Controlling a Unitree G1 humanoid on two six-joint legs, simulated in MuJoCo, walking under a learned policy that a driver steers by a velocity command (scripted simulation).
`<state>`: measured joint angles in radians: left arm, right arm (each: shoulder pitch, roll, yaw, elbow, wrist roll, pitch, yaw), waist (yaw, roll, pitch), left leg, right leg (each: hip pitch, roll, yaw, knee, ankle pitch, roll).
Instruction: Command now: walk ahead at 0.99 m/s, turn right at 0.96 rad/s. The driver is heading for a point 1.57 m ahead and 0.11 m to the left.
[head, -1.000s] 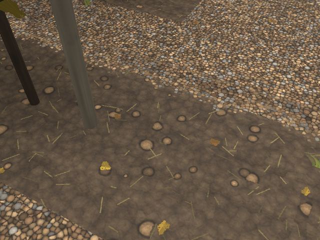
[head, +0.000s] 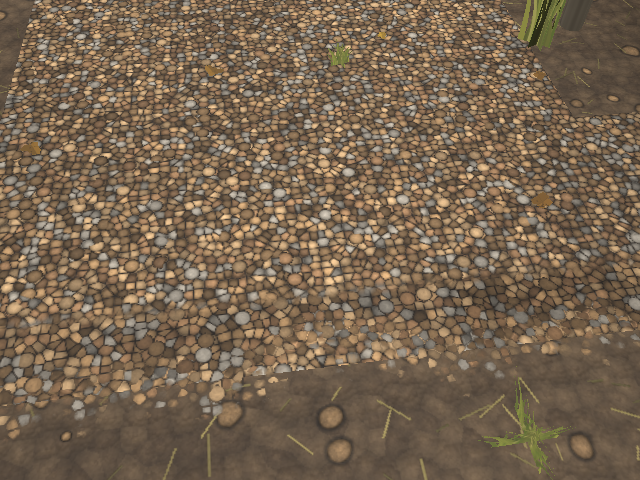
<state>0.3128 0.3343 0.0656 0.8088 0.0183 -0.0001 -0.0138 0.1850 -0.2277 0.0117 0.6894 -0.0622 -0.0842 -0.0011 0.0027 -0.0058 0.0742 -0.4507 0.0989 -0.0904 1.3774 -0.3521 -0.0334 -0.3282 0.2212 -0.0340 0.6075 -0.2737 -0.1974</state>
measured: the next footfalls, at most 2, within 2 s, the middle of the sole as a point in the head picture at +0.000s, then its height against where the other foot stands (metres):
left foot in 0.28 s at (255, 461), level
right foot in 0.72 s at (402, 318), level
